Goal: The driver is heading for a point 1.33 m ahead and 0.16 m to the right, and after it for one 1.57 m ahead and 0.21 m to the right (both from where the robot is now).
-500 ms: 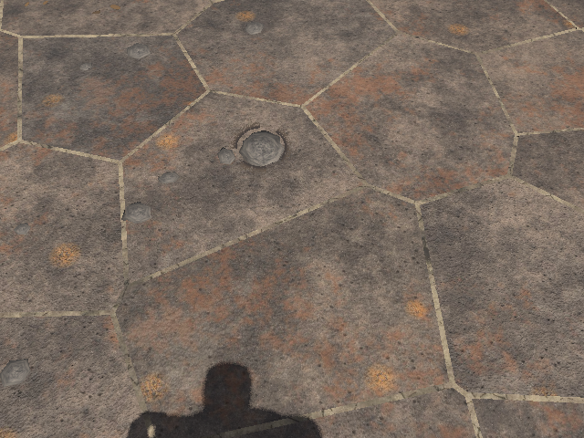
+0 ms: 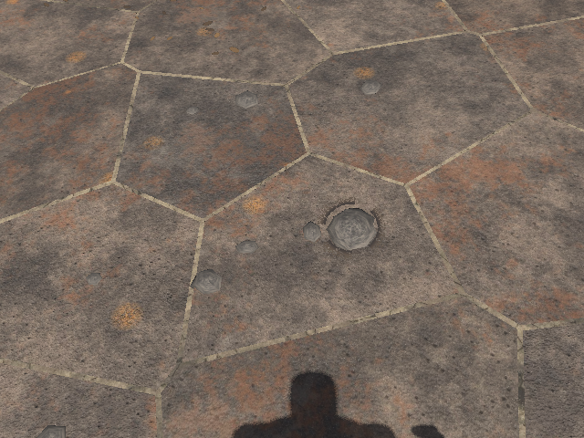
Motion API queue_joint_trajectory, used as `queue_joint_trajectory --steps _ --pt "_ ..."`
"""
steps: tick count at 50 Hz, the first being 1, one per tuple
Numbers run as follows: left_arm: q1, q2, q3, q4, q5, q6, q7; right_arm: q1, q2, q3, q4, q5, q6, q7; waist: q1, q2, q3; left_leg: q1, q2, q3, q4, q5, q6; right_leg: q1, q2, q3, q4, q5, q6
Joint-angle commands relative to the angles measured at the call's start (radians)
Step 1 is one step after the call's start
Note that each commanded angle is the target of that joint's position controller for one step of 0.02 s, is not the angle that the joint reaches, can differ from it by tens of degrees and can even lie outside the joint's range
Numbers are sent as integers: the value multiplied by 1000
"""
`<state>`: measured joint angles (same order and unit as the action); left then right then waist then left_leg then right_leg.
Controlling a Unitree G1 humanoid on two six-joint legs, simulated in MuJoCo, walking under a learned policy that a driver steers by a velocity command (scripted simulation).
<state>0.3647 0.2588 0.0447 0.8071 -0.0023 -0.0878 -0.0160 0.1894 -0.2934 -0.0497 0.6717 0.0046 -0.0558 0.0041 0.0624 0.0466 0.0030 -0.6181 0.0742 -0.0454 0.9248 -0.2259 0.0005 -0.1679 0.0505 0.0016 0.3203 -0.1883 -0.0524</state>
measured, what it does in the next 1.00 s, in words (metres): walks ahead, turning right: left foot, then right foot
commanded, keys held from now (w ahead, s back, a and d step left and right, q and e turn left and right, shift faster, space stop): w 0.30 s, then w+e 0.58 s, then w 0.12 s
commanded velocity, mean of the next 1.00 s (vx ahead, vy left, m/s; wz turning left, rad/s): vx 0.50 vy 0.00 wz -0.24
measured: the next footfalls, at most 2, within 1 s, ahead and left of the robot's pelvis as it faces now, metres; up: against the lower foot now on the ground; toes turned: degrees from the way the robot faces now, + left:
left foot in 0.24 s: +0.29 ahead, +0.15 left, +0.00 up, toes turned +1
right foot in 0.78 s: +0.57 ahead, -0.12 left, +0.00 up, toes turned -14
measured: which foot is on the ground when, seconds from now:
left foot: up 0.00-0.22, down 0.24-0.78, up 0.80-1.00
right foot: down 0.00-0.26, up 0.28-0.76, down 0.78-1.00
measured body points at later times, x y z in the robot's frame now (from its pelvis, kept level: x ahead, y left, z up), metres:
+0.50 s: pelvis +0.27 +0.06 +0.00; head +0.28 +0.07 +0.45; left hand +0.41 +0.33 -0.11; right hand +0.32 -0.22 -0.11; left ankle +0.25 +0.15 -0.75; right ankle +0.35 -0.11 -0.67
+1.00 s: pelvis +0.54 -0.04 +0.00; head +0.57 -0.06 +0.44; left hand +0.71 +0.20 -0.11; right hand +0.61 -0.34 -0.10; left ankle +0.64 +0.12 -0.67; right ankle +0.53 -0.11 -0.75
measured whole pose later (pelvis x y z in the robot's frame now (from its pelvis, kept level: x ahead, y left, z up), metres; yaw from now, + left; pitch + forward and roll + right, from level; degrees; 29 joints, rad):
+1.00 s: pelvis +0.54 -0.04 +0.00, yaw -19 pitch +2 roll +0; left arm 0.29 0.27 0.06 0.72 0.00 -0.05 -0.02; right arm 0.16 -0.30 -0.05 0.72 -0.01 -0.10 0.00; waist 0.03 0.03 0.04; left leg -0.62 0.11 -0.05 1.03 -0.28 -0.03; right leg -0.23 0.11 0.04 0.37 -0.16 -0.10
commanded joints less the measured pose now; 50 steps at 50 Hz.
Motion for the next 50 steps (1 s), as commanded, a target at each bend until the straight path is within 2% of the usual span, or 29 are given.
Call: queue_joint_trajectory --steps 1,4,8,10,11,12,13,14,15,16,17,18,19,22,28,31,34,36,37,38,39,40,41,42,43,44,46,48,50 --pt "-47 179 41 -57 -10 -11 8 -77 -19 4 -78 0 -19 7 -11 -126 6 -24 16 6 -173 152 -10 27 -242 175 -157 209 -163" --pt "2 191 41 -27 -19 -2 8 -161 -23 4 -95 9 -26 17 21 -123 23 33 -11 27 -299 250 -12 37 -238 137 -145 212 -146" --pt "46 206 44 7 -24 18 10 -233 -40 -1 -129 16 -35 35 27 -130 46 44 -33 33 -389 188 24 135 -287 158 -94 247 -126" --pt "29 224 49 12 -24 29 16 -173 -65 -14 -118 12 -39 37 -24 -139 16 155 -59 56 -439 147 56 161 -288 143 -14 402 -103" --pt "19 220 46 11 -26 32 19 -71 -95 -31 -87 5 -38 32 -80 -127 -46 312 -83 79 -470 157 81 143 -252 104 101 546 -81" --pt "10 191 34 0 -15 29 21 86 -147 -54 -49 -2 -36 21 -151 -102 -158 560 -24 23 -442 188 123 36 -205 60 299 522 -48" --pt "67 101 3 -38 5 12 19 227 -249 -76 -35 -22 -29 11 -169 91 -325 950 234 -337 -427 174 249 -312 -88 -11 680 164 20" --pt "96 90 -6 -31 -5 -7 14 264 -221 -71 -14 -2 -20 15 -166 243 -407 1042 332 -664 -568 9 342 -524 -12 65 889 -375 40" --pt "25 181 20 -42 -27 -18 7 217 -162 -50 -16 6 -17 15 -172 141 -264 940 297 -587 -603 -100 302 -627 -74 104 969 -348 34" --pt "-49 183 21 -59 -39 -20 4 157 -130 -39 -23 4 -16 13 -155 84 -156 805 260 -443 -623 -87 267 -637 -118 81 954 -261 28" --pt "-82 169 21 -62 -29 -15 5 99 -104 -30 -22 -5 -18 16 -125 27 -78 668 219 -349 -663 -24 248 -604 -149 66 897 -192 33" --pt "-80 161 26 -57 -19 -3 9 58 -76 -23 -22 -12 -27 20 -92 36 -41 572 188 -279 -699 42 232 -551 -176 76 847 -142 38" --pt "-54 140 24 -48 -20 11 9 34 -71 -23 -17 -16 -34 22 -65 56 -26 504 173 -228 -733 79 227 -497 -186 82 828 -111 45" --pt "-61 103 21 -48 -22 38 16 30 -86 -33 16 -20 -58 19 -45 37 3 434 170 -102 -792 196 231 -495 -181 105 774 -22 68" --pt "-223 73 13 -96 -15 30 -7 65 -121 -43 66 -16 -56 -2 -94 0 44 481 138 103 -813 301 177 -493 -153 64 454 288 61" --pt "-318 59 5 -142 -16 30 -24 123 -142 -50 102 -6 -42 -8 -134 -15 75 576 172 137 -800 306 167 -517 -146 34 354 289 39" --pt "-370 71 8 -188 -17 32 -41 148 -160 -59 127 8 -18 -12 -139 -6 85 701 208 161 -731 412 147 -551 -129 -3 303 167 6" --pt "-341 95 21 -204 -15 35 -50 132 -185 -66 124 12 -1 -21 -104 27 42 738 210 194 -616 717 122 -459 -78 -64 294 55 -29" --pt "-275 120 36 -196 -14 39 -50 123 -198 -70 121 12 8 -28 -64 47 -9 739 202 211 -505 885 107 -359 -38 -96 296 8 -51" --pt "-134 161 62 -163 -16 40 -44 108 -199 -68 115 13 17 -35 17 36 -84 685 170 242 -316 943 80 -163 7 -111 243 42 -83" --pt "39 238 98 -124 -19 47 -27 118 -177 -56 99 3 13 -42 92 -30 -181 472 130 247 -43 740 39 150 -46 21 220 86 -135" --pt "58 354 119 -122 -29 47 -14 210 -33 -9 44 -34 -15 -23 -3 -300 -269 -5 -68 207 333 -163 -32 520 -311 563 167 -23 -319" --pt "87 289 97 -149 -24 38 -14 139 -84 -10 39 -6 -57 -6 54 -222 -414 -137 -119 -30 477 -365 -27 611 -392 848 15 -126 -381" --pt "57 233 81 -144 -13 30 -13 42 -135 -25 8 33 -80 6 73 -174 -283 -223 -61 -61 475 -284 -3 536 -359 697 -4 -83 -324" --pt "2 206 73 -149 -16 25 -10 9 -124 -18 -3 30 -92 4 38 -100 -184 -206 -17 -50 391 -199 12 390 -314 571 -5 -15 -286" --pt "-69 178 64 -163 -14 26 -9 -3 -124 -22 2 4 -94 -3 -7 -54 -112 -149 13 -43 297 -151 7 239 -279 483 -18 86 -260" --pt "-140 133 47 -190 5 25 -3 41 -130 -32 17 -9 -68 -2 -69 -83 -76 -22 47 -37 218 -101 -9 67 -244 387 -64 236 -251" --pt "-137 141 47 -177 1 17 2 60 -99 -26 26 -15 -46 -3 -83 -83 -57 9 50 -11 143 -63 -37 -16 -230 313 -94 332 -256" --pt "-111 166 52 -156 -1 13 12 3 -71 -15 9 -19 -37 -5 -68 -88 -25 -1 48 5 26 50 -58 -57 -206 243 -118 361 -239"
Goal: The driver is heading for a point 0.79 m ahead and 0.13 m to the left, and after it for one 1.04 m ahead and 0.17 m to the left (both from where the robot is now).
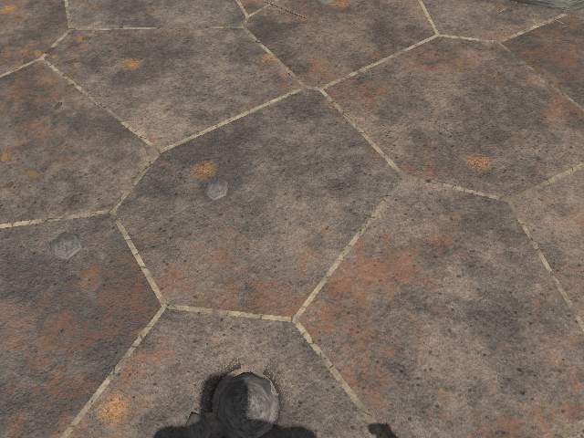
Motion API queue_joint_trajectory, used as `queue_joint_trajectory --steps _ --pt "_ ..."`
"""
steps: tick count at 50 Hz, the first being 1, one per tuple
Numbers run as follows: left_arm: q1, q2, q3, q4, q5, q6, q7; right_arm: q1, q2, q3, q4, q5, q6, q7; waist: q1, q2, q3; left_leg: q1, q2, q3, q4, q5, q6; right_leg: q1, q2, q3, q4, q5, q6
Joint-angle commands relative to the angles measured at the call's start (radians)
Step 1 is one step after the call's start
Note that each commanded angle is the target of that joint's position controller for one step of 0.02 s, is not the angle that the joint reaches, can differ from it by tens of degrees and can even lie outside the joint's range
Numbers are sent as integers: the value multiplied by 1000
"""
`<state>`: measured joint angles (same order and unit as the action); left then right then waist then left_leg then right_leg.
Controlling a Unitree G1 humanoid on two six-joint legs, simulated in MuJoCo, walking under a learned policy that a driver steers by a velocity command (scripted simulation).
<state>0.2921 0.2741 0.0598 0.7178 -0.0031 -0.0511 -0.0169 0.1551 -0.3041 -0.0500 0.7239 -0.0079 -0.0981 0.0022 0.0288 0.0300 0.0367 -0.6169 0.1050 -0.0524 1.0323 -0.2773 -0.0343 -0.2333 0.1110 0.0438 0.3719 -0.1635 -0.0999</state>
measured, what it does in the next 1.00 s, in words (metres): walks ahead: left foot, then right foot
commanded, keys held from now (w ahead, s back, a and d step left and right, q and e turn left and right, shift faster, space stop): w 0.10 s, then w+q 0.48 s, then w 0.38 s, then no key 0.04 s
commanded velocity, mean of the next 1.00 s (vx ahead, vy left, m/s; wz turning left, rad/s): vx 0.50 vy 0.00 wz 0.19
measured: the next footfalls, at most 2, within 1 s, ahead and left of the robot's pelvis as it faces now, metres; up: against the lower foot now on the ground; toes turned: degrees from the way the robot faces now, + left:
left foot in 0.30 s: +0.35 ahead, +0.15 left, +0.00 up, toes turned +1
right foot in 0.78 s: +0.64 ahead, -0.01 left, +0.00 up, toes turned +16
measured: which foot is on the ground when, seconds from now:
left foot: up 0.00-0.28, down 0.30-0.80, up 0.82-1.00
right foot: down 0.00-0.32, up 0.34-0.76, down 0.78-1.00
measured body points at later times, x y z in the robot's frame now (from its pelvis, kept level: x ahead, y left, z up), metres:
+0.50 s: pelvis +0.29 +0.08 +0.00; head +0.32 +0.09 +0.45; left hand +0.41 +0.36 -0.10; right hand +0.40 -0.19 -0.11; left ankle +0.30 +0.15 -0.74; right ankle +0.32 -0.08 -0.67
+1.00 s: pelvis +0.57 +0.07 +0.00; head +0.60 +0.06 +0.45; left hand +0.58 +0.35 -0.11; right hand +0.76 -0.16 -0.11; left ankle +0.54 +0.21 -0.67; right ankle +0.60 -0.02 -0.74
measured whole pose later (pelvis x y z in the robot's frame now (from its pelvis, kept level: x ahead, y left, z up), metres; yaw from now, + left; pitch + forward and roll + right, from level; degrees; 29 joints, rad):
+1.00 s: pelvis +0.57 +0.07 +0.00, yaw +15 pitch +1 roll -1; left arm 0.30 0.26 0.05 0.77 0.00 -0.09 -0.02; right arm 0.25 -0.30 -0.05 0.73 0.01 -0.06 0.00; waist 0.03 0.05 0.01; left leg -0.54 0.05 -0.05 1.05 -0.32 0.01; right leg -0.21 0.06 0.00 0.35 -0.17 -0.05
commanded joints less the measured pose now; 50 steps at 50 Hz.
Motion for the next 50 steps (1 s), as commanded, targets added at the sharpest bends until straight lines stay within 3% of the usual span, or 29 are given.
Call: queue_joint_trajectory --steps 1,3,5,7,10,12,14,15,16,17,18,19,20,21,23,25,30,34,37,38,39,40,41,42,43,44,45,47,50 --pt "-29 153 37 -58 -2 -23 17 4 -52 -10 -49 -6 5 -2 -21 -76 -48 5 13 16 -158 180 -25 1 -247 168 -173 324 -173" --pt "-6 156 36 -42 -6 -21 21 -67 -39 -4 -60 -1 1 4 11 -86 -35 48 -11 27 -311 329 -22 -9 -215 121 -172 259 -136" --pt "35 165 36 -21 -10 -21 20 -130 -36 0 -73 10 -5 13 44 -93 -21 78 -35 34 -406 416 -16 7 -229 132 -177 168 -125" --pt "56 170 37 -2 -11 -20 17 -161 -49 -3 -81 21 -8 22 59 -101 -4 42 -35 29 -456 416 5 89 -269 146 -165 142 -122" --pt "86 178 41 29 -8 -12 19 -195 -62 -5 -105 23 -12 38 64 -101 15 -37 -42 28 -498 302 58 244 -334 155 -114 227 -104" --pt "71 188 46 37 -7 -4 25 -151 -75 -10 -102 24 -11 47 32 -113 -5 12 -64 44 -512 211 96 300 -344 128 -53 397 -78" --pt "33 184 42 28 -1 5 32 41 -125 -40 -50 19 -8 43 -73 -99 -134 295 -135 98 -541 222 147 276 -281 42 178 717 -35" --pt "33 157 28 5 15 6 40 193 -181 -57 -24 14 -5 37 -131 -29 -253 565 -23 -59 -515 293 204 117 -237 -6 430 563 3" --pt "143 78 3 -22 20 -15 32 265 -270 -81 -14 12 0 38 -88 215 -354 915 188 -539 -591 126 381 -298 -56 -51 810 3 93" --pt "110 109 1 -15 14 -40 21 286 -190 -61 -8 34 4 41 -117 210 -378 995 218 -736 -713 -44 392 -467 -44 68 909 -374 94" --pt "17 158 12 -42 -17 -58 8 228 -150 -48 -23 31 9 35 -125 132 -240 893 199 -623 -733 -96 348 -549 -100 89 942 -312 84" --pt "-54 153 9 -58 -19 -70 6 176 -141 -46 -39 20 15 30 -114 33 -154 758 161 -518 -746 -36 323 -540 -139 68 897 -239 78" --pt "-88 149 12 -68 1 -75 9 136 -126 -40 -47 15 20 28 -87 -21 -88 637 128 -443 -765 62 312 -516 -166 54 814 -192 83" --pt "-81 147 17 -70 15 -72 12 115 -108 -32 -57 7 20 25 -55 -9 -73 562 96 -393 -785 154 303 -457 -189 54 751 -156 90" --pt "-54 127 17 -71 21 -59 16 100 -107 -33 -66 11 22 20 -26 37 -73 488 66 -344 -811 257 314 -403 -193 42 675 -140 117" --pt "-77 108 12 -78 22 -46 23 113 -127 -40 -59 17 21 8 -24 37 -61 431 46 -289 -825 315 318 -398 -185 22 585 -90 146" --pt "-251 65 -5 -113 13 -54 17 179 -146 -49 -26 30 36 -15 -85 51 -39 366 -17 -211 -808 274 253 -300 -133 13 252 219 173" --pt "-337 79 -3 -132 1 -71 -4 253 -131 -43 11 32 45 -18 -123 58 -28 463 31 -264 -754 237 240 -275 -121 20 144 253 146" --pt "-316 107 9 -133 0 -80 -8 255 -140 -48 21 26 55 -19 -99 84 -21 556 72 -315 -685 324 222 -245 -117 10 95 133 99" --pt "-256 119 18 -118 2 -83 -5 239 -139 -47 18 26 58 -18 -62 89 -42 563 56 -304 -631 431 208 -162 -103 -11 56 120 73" --pt "-149 151 34 -93 10 -86 0 228 -116 -39 12 22 57 -16 -10 76 -121 537 8 -265 -505 534 183 10 -126 0 54 143 33" --pt "19 204 49 -73 20 -87 7 212 -81 -22 -14 7 54 -16 66 -5 -266 405 -50 -201 -246 401 148 275 -275 155 95 170 -40" --pt "125 275 73 -26 15 -71 1 356 -13 -1 -15 27 40 -13 30 -299 -387 39 -201 -91 88 -94 71 611 -469 565 45 -18 -205" --pt "140 190 52 -17 -13 -67 -7 331 -79 -8 -6 33 31 -12 52 -263 -330 -110 -167 -134 204 -295 67 592 -496 712 -48 -227 -198" --pt "82 144 37 -23 -13 -63 -5 220 -131 -24 -23 39 28 -9 63 -160 -178 -161 -122 -132 239 -214 69 465 -459 586 -71 -255 -156" --pt "22 131 29 -33 -1 -56 -4 146 -122 -22 -41 32 25 -9 43 -83 -101 -143 -79 -85 209 -136 66 339 -415 472 -93 -168 -132" --pt "-13 113 21 -30 5 -53 -6 108 -111 -24 -53 18 22 -6 23 -68 -41 -132 -51 -63 150 -86 60 244 -380 402 -122 -64 -132" --pt "-38 92 12 -26 12 -56 -7 129 -83 -24 -48 16 25 -1 -17 -122 -39 -48 -16 -45 74 -36 50 152 -327 304 -160 69 -120" --pt "-39 122 18 -3 3 -59 -3 98 -39 -11 -58 6 33 -3 -31 -121 -24 -22 -14 -3 -61 -6 16 88 -317 189 -178 392 -140"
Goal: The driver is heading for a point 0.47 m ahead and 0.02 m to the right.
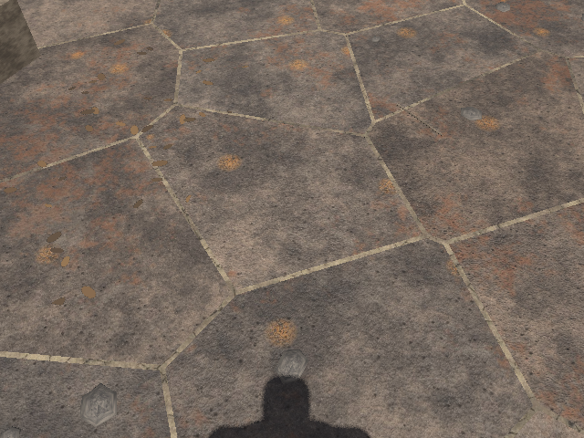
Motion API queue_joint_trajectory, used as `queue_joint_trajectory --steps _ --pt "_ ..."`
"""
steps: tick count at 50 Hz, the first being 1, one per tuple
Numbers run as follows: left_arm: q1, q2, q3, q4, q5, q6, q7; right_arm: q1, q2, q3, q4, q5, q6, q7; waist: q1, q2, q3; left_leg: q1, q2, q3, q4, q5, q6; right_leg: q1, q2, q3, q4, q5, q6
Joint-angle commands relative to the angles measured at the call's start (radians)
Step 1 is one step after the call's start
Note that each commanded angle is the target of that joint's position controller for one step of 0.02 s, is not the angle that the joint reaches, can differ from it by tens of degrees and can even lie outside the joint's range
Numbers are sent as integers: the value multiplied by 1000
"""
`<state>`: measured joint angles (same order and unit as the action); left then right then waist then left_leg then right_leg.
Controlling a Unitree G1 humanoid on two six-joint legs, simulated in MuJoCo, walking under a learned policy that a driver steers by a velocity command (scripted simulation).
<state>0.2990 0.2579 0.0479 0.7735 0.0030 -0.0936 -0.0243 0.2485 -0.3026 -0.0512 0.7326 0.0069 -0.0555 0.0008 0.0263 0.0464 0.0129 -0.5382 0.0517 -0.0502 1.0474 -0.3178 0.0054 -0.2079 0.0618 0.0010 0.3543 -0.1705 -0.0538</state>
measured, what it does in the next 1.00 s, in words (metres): walks ahead: left foot, then right foot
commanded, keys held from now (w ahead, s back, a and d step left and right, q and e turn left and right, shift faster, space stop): no key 1.00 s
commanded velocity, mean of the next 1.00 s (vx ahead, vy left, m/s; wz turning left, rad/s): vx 0.10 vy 0.00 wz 0.02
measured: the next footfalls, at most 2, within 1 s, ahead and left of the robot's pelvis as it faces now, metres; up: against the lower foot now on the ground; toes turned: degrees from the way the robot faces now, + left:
left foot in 0.24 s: +0.28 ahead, +0.14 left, +0.00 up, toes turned -1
right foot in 0.52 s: +0.21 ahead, -0.11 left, +0.00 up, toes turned +0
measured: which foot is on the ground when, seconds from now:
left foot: up 0.00-0.22, down 0.24-1.00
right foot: down 0.00-0.26, up 0.28-0.50, down 0.52-1.00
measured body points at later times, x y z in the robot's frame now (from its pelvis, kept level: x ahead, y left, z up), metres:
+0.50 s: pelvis +0.15 +0.04 -0.01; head +0.17 +0.04 +0.44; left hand +0.24 +0.31 -0.14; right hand +0.31 -0.21 -0.12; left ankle +0.24 +0.14 -0.74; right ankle +0.16 -0.11 -0.74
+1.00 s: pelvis +0.21 +0.01 -0.01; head +0.21 +0.01 +0.44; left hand +0.26 +0.26 -0.15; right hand +0.30 -0.25 -0.15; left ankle +0.24 +0.14 -0.74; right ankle +0.17 -0.11 -0.74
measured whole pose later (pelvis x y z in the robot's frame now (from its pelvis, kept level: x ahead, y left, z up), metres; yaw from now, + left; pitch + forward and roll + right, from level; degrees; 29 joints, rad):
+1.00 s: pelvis +0.21 +0.01 -0.01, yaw +0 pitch -1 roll +0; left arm 0.23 0.22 0.02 1.00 0.00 -0.01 0.03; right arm 0.15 -0.23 -0.04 0.99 0.00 0.02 -0.03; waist 0.00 0.00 0.04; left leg -0.26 0.00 -0.02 0.51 -0.22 -0.01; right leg -0.15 -0.01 0.00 0.51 -0.33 0.01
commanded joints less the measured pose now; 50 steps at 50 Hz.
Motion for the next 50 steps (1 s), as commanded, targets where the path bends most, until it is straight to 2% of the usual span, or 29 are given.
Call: queue_joint_trajectory --steps 1,4,7,9,11,12,13,14,15,16,17,18,19,21,24,25,26,27,28,29,30,34,42,50 --pt "-50 151 33 -51 -2 -13 9 -18 -27 -4 -73 -14 -10 -3 -29 -126 -4 -77 37 6 -144 75 -33 49 -258 184 -149 522 -181" --pt "-21 172 37 -21 -7 5 20 -87 -9 6 -76 -12 -16 4 0 -134 -41 40 -2 41 -346 289 -35 30 -209 76 -124 635 -137" --pt "23 174 33 14 -15 20 26 -150 -26 0 -91 -9 -17 14 19 -137 -54 94 -30 25 -458 383 -19 77 -222 82 -86 569 -118" --pt "14 182 34 26 -19 29 29 -160 -50 -9 -98 -14 -20 21 4 -140 -57 123 -34 9 -512 351 7 110 -244 110 -31 529 -102" --pt "-10 173 31 31 -21 36 33 -79 -73 -23 -67 -26 -24 19 -47 -118 -87 259 -54 26 -611 423 41 108 -212 107 82 497 -65" --pt "24 150 22 33 -7 32 33 -34 -126 -36 -58 -34 -26 10 -53 -59 -133 393 12 -22 -620 719 76 62 -156 78 191 417 -21" --pt "116 91 -1 30 20 20 28 13 -175 -41 -65 -53 -20 1 -25 92 -259 675 204 -198 -523 1097 189 -125 -86 48 398 59 35" --pt "196 54 -20 61 8 27 26 36 -97 -20 -54 -47 -3 1 -36 206 -380 763 340 -357 -540 1119 323 -221 -47 58 597 -472 86" --pt "151 126 -2 65 -8 45 25 36 -49 -6 -43 -22 11 9 -54 133 -348 687 304 -378 -590 875 310 -252 -72 95 655 -551 102" --pt "87 142 7 52 -16 65 31 -19 -46 -3 -40 -13 18 12 -45 81 -247 593 267 -344 -634 663 269 -296 -95 87 678 -515 114" --pt "46 136 10 50 -13 87 41 -78 -47 0 -44 -15 22 14 -33 48 -176 485 239 -313 -678 511 242 -296 -113 78 654 -469 123" --pt "30 133 13 46 -5 107 51 -138 -59 -2 -49 -21 25 13 -12 57 -129 375 216 -281 -723 383 220 -253 -129 78 605 -416 132" --pt "38 120 12 51 -3 120 59 -182 -72 -7 -50 -30 30 11 11 90 -103 278 183 -241 -758 297 202 -183 -131 66 542 -369 137" --pt "66 88 5 76 4 125 65 -212 -63 -8 -43 -38 34 6 24 110 -104 190 135 -163 -776 242 189 -62 -114 33 430 -270 133" --pt "67 68 3 100 12 119 59 -211 -46 -4 -15 -23 38 -3 33 84 -115 149 106 -119 -765 46 164 72 -96 2 231 -38 102" --pt "51 71 3 98 23 118 56 -192 -31 2 0 -20 39 -3 30 70 -101 129 85 -111 -766 -72 130 103 -95 1 179 -4 87" --pt "25 87 4 84 34 117 56 -162 -14 8 21 -22 39 -2 20 42 -65 105 61 -105 -761 -176 82 103 -129 42 125 16 65" --pt "-1 133 10 67 29 116 61 -145 -20 7 30 -29 39 0 -8 -13 -14 109 22 -79 -732 -210 43 43 -173 83 78 -60 38" --pt "-29 167 22 85 16 114 62 -132 -21 2 31 -25 41 -4 -40 -131 28 191 -29 -16 -699 -125 16 -108 -156 82 55 -265 14" --pt "-54 125 13 82 15 103 60 -146 -32 1 40 -28 41 -10 -30 -140 41 264 -31 -9 -651 -47 8 -170 -146 82 19 -314 21" --pt "-63 99 6 90 20 93 60 -139 -28 -2 47 -24 41 -14 -38 -149 33 299 -31 -4 -630 7 15 -180 -147 82 6 -290 36" --pt "-43 93 3 117 7 65 57 -109 -20 -3 94 -21 43 -19 -28 -104 -9 324 -28 1 -601 174 32 -95 -134 63 49 -95 55" --pt "-27 86 -2 167 1 73 59 -99 -25 -8 173 -10 52 -25 -19 -48 -32 368 -24 7 -577 334 27 -35 -115 39 76 62 48" --pt "-30 70 -7 211 1 78 57 -103 -33 -10 240 -7 67 -37 -23 -47 -18 392 -21 7 -582 349 22 -21 -104 25 59 90 48"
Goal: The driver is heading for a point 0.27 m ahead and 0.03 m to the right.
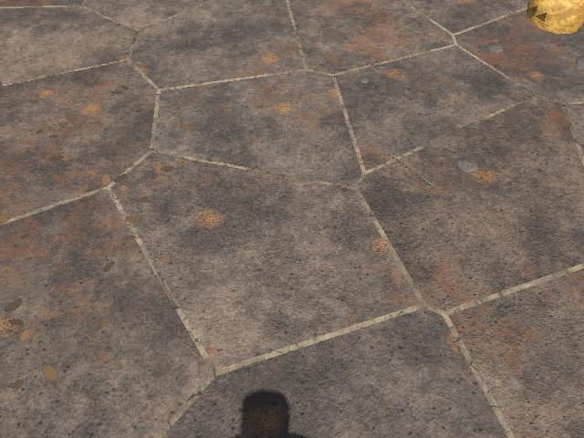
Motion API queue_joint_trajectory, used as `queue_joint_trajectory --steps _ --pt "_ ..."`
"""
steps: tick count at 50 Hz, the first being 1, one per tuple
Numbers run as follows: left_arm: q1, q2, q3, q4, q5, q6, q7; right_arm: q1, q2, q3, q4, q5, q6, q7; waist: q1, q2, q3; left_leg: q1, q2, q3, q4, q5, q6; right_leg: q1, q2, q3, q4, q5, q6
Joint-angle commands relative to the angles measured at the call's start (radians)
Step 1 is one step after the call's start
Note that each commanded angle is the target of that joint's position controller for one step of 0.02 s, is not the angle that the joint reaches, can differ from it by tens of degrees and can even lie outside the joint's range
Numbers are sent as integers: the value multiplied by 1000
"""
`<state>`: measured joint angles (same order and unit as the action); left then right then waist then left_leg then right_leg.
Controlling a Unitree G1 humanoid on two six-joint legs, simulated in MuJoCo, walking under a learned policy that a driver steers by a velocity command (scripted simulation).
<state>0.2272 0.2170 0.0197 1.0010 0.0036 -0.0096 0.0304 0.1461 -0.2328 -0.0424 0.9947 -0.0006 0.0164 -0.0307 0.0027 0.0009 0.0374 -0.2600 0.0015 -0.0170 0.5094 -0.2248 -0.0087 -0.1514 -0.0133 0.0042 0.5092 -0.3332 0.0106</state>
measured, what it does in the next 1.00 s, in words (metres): walks ahead: right foot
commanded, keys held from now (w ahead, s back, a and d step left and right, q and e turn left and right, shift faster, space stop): no key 0.44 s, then w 0.20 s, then no key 0.36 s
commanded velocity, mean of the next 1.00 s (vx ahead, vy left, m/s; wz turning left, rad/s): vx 0.09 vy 0.00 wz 0.00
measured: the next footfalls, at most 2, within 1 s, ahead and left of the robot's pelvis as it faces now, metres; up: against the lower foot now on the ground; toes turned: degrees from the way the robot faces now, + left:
right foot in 1.00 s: +0.19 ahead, -0.10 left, +0.00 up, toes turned -1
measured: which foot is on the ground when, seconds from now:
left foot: down 0.00-1.00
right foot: down 0.00-0.70, up 0.72-0.98, down 1.00-1.00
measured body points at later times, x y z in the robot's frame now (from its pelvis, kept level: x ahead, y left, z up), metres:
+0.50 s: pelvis +0.00 +0.00 +0.00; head +0.01 +0.00 +0.45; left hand +0.00 +0.24 -0.15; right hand +0.05 -0.26 -0.15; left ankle +0.03 +0.13 -0.73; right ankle -0.04 -0.12 -0.74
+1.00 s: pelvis +0.10 +0.03 +0.00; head +0.12 +0.03 +0.45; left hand +0.21 +0.28 -0.14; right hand +0.08 -0.21 -0.15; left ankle +0.04 +0.12 -0.74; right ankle +0.15 -0.09 -0.74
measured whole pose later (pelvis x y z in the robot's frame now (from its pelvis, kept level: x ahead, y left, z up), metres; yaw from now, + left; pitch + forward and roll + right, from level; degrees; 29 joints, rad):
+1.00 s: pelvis +0.10 +0.03 +0.00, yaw +0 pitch +0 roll +1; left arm 0.11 0.22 0.04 0.99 -0.01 -0.02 0.04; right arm 0.31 -0.17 -0.01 1.13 0.00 -0.05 -0.02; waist -0.02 -0.03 0.03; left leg -0.10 -0.05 0.06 0.42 -0.32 0.05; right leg -0.33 -0.04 0.00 0.52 -0.14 0.00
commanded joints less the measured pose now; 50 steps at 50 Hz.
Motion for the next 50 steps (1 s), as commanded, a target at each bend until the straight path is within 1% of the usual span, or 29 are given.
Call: queue_joint_trajectory --steps 1,22,23,24,26,27,28,29,30,31,32,33,34,35,36,37,38,39,40,41,42,43,44,45,46,47,48,49,50 --pt "43 110 20 -11 0 -6 3 -2 -103 -19 -15 1 -4 -7 0 -3 -40 114 29 -26 -45 253 36 -77 -27 20 -99 250 -16" --pt "99 78 6 67 2 -5 11 7 -84 -9 89 1 1 -13 -5 -2 6 92 22 -19 -81 138 27 -101 -13 4 -140 120 -15" --pt "122 71 5 80 1 -4 12 25 -73 -7 101 1 2 -13 -4 -7 -15 99 9 -5 -79 30 28 -94 -6 -3 -149 17 -19" --pt "130 84 10 82 -5 -1 15 32 -79 -9 105 6 3 -15 -3 -19 3 72 -15 17 -56 -127 31 -111 -2 3 -155 -130 -35" --pt "128 122 23 63 -14 0 21 21 -88 -14 96 9 -7 -14 8 -56 74 -50 -39 40 3 -368 45 -153 -47 80 -192 -403 -89" --pt "154 139 30 62 -19 -7 21 -3 -76 -12 82 10 -21 -9 23 -85 104 -110 -39 48 51 -360 48 -148 -101 157 -231 -473 -123" --pt "185 167 41 67 -26 -17 19 -20 -51 -7 70 12 -39 -1 34 -142 116 -159 -44 79 146 -272 42 -119 -183 269 -289 -517 -166" --pt "181 193 53 65 -30 -26 17 -24 -38 -5 63 16 -55 9 33 -188 134 -192 -17 75 247 -190 47 -111 -270 375 -335 -517 -212" --pt "168 185 55 57 -29 -33 15 -24 -38 -6 58 21 -68 19 24 -180 150 -211 14 54 288 -189 62 -123 -307 415 -352 -487 -233" --pt "141 174 53 46 -29 -40 10 -8 -30 -4 56 29 -79 26 3 -174 164 -198 28 49 254 -218 79 -134 -307 399 -340 -440 -226" --pt "102 161 50 31 -35 -43 5 31 -26 -4 65 35 -88 30 -29 -162 165 -119 26 61 144 -219 93 -163 -272 335 -305 -381 -197" --pt "62 147 46 18 -35 -40 0 99 -31 -11 95 33 -91 28 -64 -131 153 26 -5 85 5 -154 92 -212 -200 236 -230 -256 -152" --pt "50 139 44 7 -31 -40 0 166 -56 -23 126 21 -89 25 -78 -83 116 137 -21 70 -46 -45 76 -235 -130 147 -107 -52 -114" --pt "48 107 34 -7 -16 -46 1 263 -131 -44 142 12 -87 21 -94 91 32 259 113 -127 -114 110 102 -287 -29 18 172 96 -54" --pt "84 49 20 -24 -11 -54 12 377 -243 -65 156 10 -86 30 -117 326 -62 392 320 -464 -225 286 248 -454 79 -62 437 -152 10" --pt "88 69 27 -15 -27 -57 12 356 -169 -37 152 -5 -100 33 -84 217 -55 350 395 -566 -236 402 310 -484 48 50 649 -295 15" --pt "87 78 31 -10 -40 -55 7 284 -124 -22 126 -2 -110 29 -51 127 -12 298 386 -452 -200 517 301 -502 14 85 746 -265 3" --pt "83 71 32 0 -37 -53 3 221 -109 -15 101 -3 -113 30 -25 86 -21 261 333 -326 -188 566 265 -482 -19 75 738 -205 -8" --pt "65 78 39 -1 -27 -50 3 175 -87 -6 87 0 -109 29 -9 64 -5 235 290 -234 -194 598 228 -472 -48 64 661 -139 -14" --pt "43 83 46 -4 -23 -45 4 156 -48 9 84 -2 -102 23 2 79 -3 208 238 -156 -202 615 190 -425 -66 51 566 -80 -15" --pt "32 65 43 -5 -24 -40 1 159 -29 19 90 -9 -95 18 7 98 -7 187 198 -100 -201 645 169 -372 -60 29 461 -37 -9" --pt "15 38 37 -7 -25 -36 0 167 -34 23 94 -16 -90 11 7 107 -18 177 174 -62 -188 693 165 -320 -50 11 357 -14 0" --pt "-7 20 29 -13 -26 -33 0 164 -58 23 95 -19 -84 5 8 109 -30 159 160 -35 -173 733 167 -260 -37 -3 259 -2 7" --pt "-30 19 26 -19 -26 -28 2 171 -93 17 97 -19 -79 0 3 109 -44 149 163 -32 -159 761 178 -213 -18 -21 186 2 12" --pt "-32 31 26 -18 -26 -21 4 176 -119 11 100 -13 -73 -2 2 106 -62 146 176 -45 -151 768 190 -169 -7 -33 132 36 14" --pt "-18 41 27 -11 -26 -12 5 166 -127 9 100 -2 -67 -3 14 102 -73 128 185 -53 -147 740 193 -110 -3 -39 69 112 9" --pt "-3 48 29 -2 -22 -4 5 149 -123 9 99 12 -63 -1 32 95 -67 91 179 -53 -143 670 181 -38 2 -43 -11 216 -4" --pt "-4 71 34 0 -9 5 8 171 -115 7 109 22 -63 4 36 72 -53 65 157 -55 -149 546 150 13 -8 -21 -81 322 -24" --pt "1 115 44 -1 2 12 14 195 -103 7 115 12 -67 9 26 23 -57 34 122 -43 -144 377 112 81 -60 36 -82 497 -45"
